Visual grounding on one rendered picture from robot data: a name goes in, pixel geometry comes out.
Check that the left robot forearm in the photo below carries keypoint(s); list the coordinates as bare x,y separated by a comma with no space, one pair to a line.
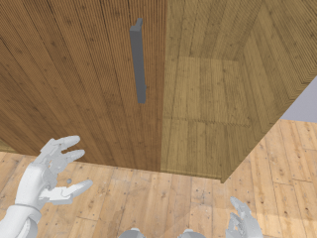
20,221

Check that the robot right shin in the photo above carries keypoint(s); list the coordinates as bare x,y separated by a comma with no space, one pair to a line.
188,230

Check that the robot left hand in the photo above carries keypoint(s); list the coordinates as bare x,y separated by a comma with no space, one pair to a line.
38,175

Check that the handle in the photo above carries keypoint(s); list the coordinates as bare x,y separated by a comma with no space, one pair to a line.
138,60

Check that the robot right hand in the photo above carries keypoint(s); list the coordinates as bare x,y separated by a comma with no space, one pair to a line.
246,228

